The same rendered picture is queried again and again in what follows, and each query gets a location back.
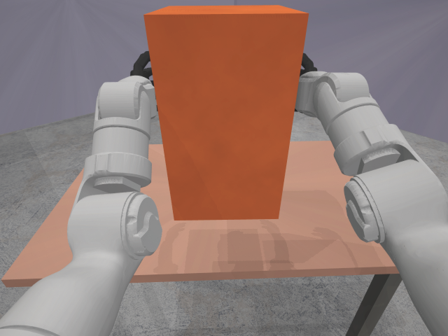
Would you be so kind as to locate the robot left upper arm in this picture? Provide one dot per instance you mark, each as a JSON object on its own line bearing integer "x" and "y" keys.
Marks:
{"x": 109, "y": 236}

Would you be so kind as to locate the robot left hand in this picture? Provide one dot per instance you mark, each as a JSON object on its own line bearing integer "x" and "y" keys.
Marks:
{"x": 139, "y": 67}

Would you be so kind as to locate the carton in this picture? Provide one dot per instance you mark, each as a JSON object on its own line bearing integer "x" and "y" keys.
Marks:
{"x": 226, "y": 82}

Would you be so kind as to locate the robot right hand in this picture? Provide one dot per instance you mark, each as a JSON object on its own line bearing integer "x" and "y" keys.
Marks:
{"x": 308, "y": 65}

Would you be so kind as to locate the table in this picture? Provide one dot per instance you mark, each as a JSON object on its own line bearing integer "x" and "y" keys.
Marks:
{"x": 313, "y": 237}

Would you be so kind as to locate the robot right upper arm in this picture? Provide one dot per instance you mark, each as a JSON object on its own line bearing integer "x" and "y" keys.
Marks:
{"x": 402, "y": 208}

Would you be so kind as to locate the left robot forearm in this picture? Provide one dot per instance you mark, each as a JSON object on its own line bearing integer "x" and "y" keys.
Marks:
{"x": 121, "y": 133}

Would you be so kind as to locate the right robot forearm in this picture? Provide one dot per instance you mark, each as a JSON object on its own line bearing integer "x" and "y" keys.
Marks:
{"x": 360, "y": 134}

